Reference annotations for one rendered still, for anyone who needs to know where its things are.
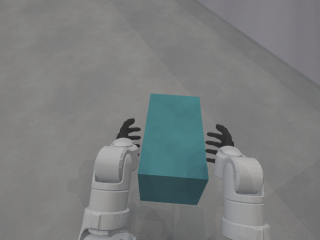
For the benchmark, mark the carton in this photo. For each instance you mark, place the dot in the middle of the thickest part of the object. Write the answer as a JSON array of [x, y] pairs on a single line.
[[173, 164]]

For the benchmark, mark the robot right forearm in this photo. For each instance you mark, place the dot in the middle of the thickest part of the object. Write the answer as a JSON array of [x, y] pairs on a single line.
[[244, 196]]

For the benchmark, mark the robot left forearm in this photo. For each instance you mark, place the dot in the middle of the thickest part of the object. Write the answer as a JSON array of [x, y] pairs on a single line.
[[111, 180]]

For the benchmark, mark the left robot hand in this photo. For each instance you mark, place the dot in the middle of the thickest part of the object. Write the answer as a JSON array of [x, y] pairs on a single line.
[[125, 130]]

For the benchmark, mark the right robot hand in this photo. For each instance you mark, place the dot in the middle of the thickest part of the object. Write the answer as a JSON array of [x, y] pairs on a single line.
[[225, 138]]

